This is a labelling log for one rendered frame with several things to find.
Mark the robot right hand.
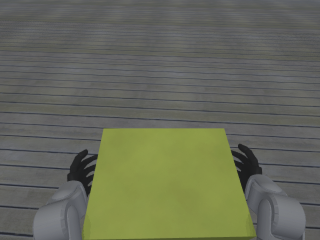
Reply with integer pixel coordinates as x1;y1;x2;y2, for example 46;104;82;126
231;143;262;193

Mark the right robot forearm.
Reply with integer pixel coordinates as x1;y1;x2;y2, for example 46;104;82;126
244;174;306;240

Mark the left robot forearm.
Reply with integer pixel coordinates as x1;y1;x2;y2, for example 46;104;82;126
32;180;88;240

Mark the robot left hand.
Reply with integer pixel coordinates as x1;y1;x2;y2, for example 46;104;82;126
67;149;98;197

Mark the carton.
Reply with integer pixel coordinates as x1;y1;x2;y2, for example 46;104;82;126
81;128;257;240

